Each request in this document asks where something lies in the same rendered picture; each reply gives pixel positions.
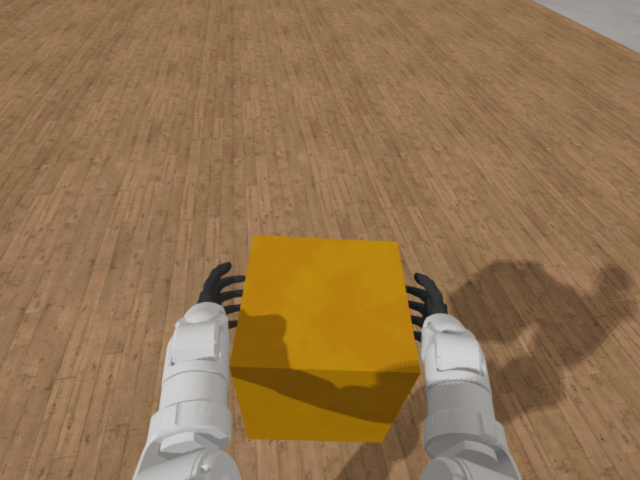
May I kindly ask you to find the right robot forearm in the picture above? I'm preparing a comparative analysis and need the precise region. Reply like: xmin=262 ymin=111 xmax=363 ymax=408
xmin=420 ymin=313 xmax=522 ymax=480

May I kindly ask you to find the robot left upper arm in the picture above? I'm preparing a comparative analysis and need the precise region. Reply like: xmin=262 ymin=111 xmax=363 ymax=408
xmin=134 ymin=448 xmax=241 ymax=480

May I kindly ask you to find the left robot hand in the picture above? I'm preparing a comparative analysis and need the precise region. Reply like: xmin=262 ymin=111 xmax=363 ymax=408
xmin=197 ymin=262 xmax=246 ymax=329

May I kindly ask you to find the carton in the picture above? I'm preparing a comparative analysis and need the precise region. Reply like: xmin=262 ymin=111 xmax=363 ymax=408
xmin=229 ymin=235 xmax=421 ymax=443

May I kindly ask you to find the right robot hand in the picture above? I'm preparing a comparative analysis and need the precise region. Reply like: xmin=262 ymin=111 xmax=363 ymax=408
xmin=405 ymin=273 xmax=448 ymax=342

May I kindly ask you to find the robot right upper arm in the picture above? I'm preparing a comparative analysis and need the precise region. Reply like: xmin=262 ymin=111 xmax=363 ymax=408
xmin=419 ymin=455 xmax=515 ymax=480

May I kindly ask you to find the left robot forearm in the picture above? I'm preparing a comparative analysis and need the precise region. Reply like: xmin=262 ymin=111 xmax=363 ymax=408
xmin=132 ymin=302 xmax=232 ymax=480

